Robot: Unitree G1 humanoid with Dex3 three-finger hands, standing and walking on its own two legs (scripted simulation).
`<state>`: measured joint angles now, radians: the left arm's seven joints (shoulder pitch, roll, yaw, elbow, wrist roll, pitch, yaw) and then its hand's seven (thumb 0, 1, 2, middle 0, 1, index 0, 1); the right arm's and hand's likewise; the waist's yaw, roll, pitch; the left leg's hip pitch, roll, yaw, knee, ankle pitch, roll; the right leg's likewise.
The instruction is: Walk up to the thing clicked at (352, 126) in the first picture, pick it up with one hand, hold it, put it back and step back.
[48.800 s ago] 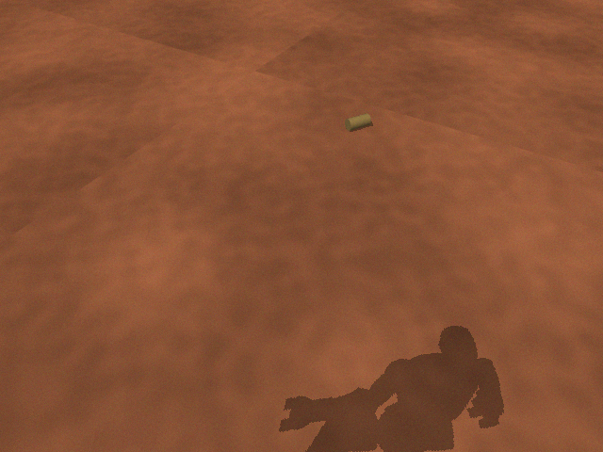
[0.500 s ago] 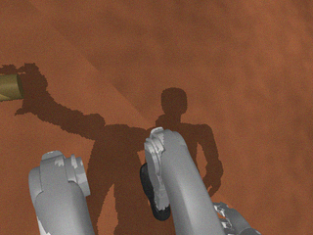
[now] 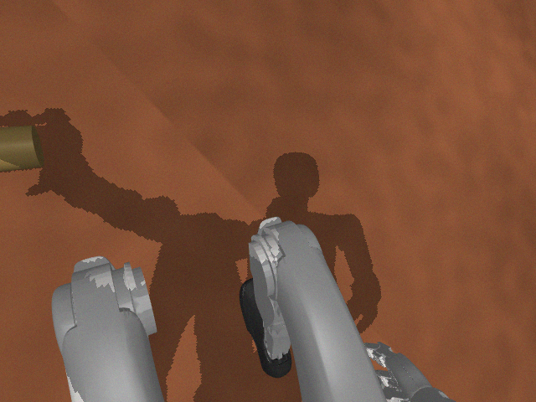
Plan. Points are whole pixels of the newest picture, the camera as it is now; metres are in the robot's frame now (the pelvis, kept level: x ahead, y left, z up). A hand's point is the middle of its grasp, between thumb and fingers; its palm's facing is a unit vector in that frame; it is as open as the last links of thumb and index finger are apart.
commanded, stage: rise first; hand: left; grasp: from above
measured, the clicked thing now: out of the picture +0.51 +0.34 -0.29
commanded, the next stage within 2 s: none
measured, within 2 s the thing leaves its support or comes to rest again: neither
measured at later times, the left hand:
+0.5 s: hand out of the picture +0.46 +0.37 -0.17, palm faces -0.45 -0.07 -0.89, open 14.0 cm
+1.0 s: hand out of the picture +0.46 +0.37 -0.17, palm faces -0.45 -0.07 -0.89, open 14.0 cm
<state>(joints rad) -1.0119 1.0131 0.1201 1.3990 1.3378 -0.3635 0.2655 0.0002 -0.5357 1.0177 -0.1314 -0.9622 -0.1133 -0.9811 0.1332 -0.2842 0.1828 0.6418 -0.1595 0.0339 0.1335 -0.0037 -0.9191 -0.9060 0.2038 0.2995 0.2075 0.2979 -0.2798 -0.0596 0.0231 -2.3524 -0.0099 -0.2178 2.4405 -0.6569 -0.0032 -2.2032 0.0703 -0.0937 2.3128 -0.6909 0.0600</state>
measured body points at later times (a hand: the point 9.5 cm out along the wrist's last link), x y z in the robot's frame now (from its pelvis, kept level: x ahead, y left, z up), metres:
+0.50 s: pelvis +0.00 +0.00 +0.00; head +0.25 +0.12 +0.35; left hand +0.48 +0.37 -0.12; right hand +0.06 -0.26 -0.08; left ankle +0.08 +0.13 -0.29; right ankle +0.11 -0.14 -0.29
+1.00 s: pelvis +0.00 +0.00 +0.00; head +0.24 +0.12 +0.36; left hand +0.48 +0.37 -0.12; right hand +0.07 -0.27 -0.08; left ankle +0.08 +0.13 -0.29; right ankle +0.11 -0.14 -0.29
